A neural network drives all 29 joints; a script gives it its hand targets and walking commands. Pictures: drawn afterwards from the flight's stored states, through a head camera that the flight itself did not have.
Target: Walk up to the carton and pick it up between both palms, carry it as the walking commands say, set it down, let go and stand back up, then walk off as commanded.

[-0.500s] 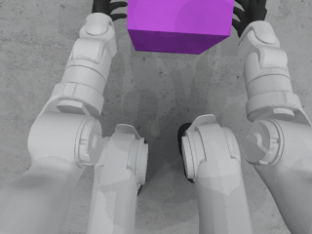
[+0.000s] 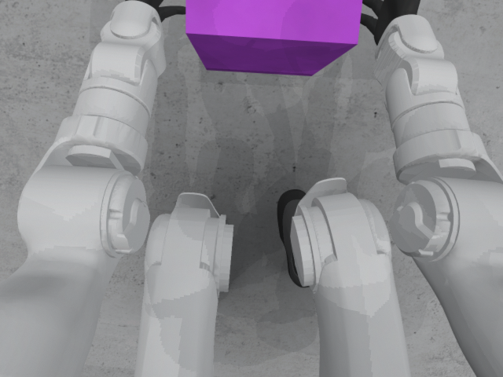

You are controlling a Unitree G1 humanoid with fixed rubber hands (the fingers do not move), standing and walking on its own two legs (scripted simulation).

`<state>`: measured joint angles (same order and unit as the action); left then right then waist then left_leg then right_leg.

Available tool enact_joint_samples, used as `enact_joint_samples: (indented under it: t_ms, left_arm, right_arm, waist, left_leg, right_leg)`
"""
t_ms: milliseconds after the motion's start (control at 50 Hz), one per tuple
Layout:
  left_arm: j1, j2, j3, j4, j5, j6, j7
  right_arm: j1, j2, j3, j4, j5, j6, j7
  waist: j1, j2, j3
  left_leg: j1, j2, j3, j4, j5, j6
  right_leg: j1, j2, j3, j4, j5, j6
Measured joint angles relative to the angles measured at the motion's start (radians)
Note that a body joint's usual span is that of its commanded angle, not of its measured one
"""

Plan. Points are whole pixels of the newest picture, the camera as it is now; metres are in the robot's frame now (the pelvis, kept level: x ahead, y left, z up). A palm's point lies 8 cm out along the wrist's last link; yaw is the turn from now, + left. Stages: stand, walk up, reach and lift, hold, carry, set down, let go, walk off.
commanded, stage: set down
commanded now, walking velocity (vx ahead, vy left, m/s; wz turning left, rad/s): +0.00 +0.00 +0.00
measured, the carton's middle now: out of the picture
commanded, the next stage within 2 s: let go in 1.98 s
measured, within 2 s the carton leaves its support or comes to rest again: neither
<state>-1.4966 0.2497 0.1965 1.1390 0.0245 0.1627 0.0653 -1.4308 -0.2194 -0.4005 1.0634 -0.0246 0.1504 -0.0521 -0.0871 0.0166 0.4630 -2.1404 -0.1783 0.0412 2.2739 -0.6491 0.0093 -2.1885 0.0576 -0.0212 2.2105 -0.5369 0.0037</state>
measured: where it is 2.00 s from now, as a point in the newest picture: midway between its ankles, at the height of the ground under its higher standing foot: (254, 265)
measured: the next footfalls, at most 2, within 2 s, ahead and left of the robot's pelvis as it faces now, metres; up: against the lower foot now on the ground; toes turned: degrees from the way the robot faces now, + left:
none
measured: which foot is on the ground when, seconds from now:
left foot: down 0.00-1.00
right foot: down 0.00-1.00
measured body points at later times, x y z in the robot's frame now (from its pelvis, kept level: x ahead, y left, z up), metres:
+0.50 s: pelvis +0.01 +0.00 +0.01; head +0.38 -0.02 +0.26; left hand +0.58 +0.12 -0.17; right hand +0.53 -0.23 -0.18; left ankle +0.10 +0.09 -0.33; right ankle +0.13 -0.11 -0.33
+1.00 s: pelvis -0.01 -0.01 +0.06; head +0.36 -0.03 +0.30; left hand +0.59 +0.12 -0.08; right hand +0.54 -0.24 -0.09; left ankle +0.10 +0.09 -0.33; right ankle +0.13 -0.11 -0.33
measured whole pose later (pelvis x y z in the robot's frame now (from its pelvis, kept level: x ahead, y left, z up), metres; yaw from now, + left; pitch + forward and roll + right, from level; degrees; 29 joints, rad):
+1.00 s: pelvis -0.01 -0.01 +0.06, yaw +1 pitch +28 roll +1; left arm -1.54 0.42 0.06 1.00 -0.18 0.22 0.13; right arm -1.42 -0.31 -0.18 0.88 0.21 0.19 -0.16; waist -0.10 0.01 0.52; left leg -1.97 -0.10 0.05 2.09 -0.62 0.03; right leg -2.02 0.05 -0.03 2.04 -0.51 -0.03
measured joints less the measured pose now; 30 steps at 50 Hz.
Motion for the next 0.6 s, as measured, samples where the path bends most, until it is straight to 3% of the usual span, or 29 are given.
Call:
enact_joint_samples:
  t_ms: [240, 360, 480, 520, 600]
  left_arm:
    - [-0.023, 0.016, -0.080, 0.032, -0.060, -0.028, 0.030]
    - [-0.010, 0.054, -0.130, 0.031, -0.109, -0.049, 0.062]
    - [0.008, 0.095, -0.157, 0.032, -0.164, -0.061, 0.043]
    - [0.007, 0.102, -0.168, 0.031, -0.179, -0.066, 0.035]
    - [0.008, 0.123, -0.197, -0.003, -0.215, -0.071, 0.030]
  right_arm:
    - [-0.035, -0.024, -0.002, 0.090, 0.012, -0.066, 0.002]
    - [-0.011, -0.060, 0.066, 0.130, 0.089, -0.094, -0.028]
    - [0.036, -0.085, 0.125, 0.103, 0.145, -0.113, -0.031]
    - [0.042, -0.089, 0.137, 0.092, 0.156, -0.117, -0.034]
    - [0.041, -0.075, 0.145, 0.053, 0.166, -0.121, -0.037]
  waist:
    - [-0.001, 0.014, -0.001]
    - [0.011, 0.007, -0.040]
    - [0.018, 0.011, -0.078]
    - [0.012, 0.014, -0.084]
    - [-0.011, -0.003, -0.054]
  left_leg:
    - [-0.008, 0.003, 0.006, -0.021, 0.011, 0.020]
    - [-0.023, 0.008, -0.005, -0.037, -0.001, 0.011]
    - [-0.049, 0.023, -0.006, -0.045, -0.009, 0.014]
    - [-0.064, 0.037, -0.002, -0.049, 0.006, 0.005]
    - [-0.065, 0.053, 0.006, -0.047, 0.009, 0.022]
  right_leg:
    - [0.007, 0.002, 0.010, -0.030, 0.001, 0.025]
    - [-0.016, 0.002, 0.001, -0.045, -0.003, 0.013]
    - [-0.046, -0.012, -0.014, -0.048, -0.010, -0.008]
    - [-0.056, -0.024, -0.019, -0.046, -0.012, -0.016]
    - [-0.056, -0.036, -0.028, -0.038, -0.009, -0.030]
